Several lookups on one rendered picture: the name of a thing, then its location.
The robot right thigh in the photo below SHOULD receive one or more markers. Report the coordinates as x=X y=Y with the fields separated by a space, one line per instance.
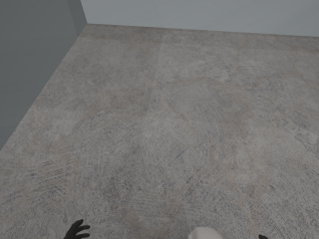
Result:
x=203 y=233

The left robot hand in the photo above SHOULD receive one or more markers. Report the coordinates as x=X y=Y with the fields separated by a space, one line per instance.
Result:
x=75 y=228

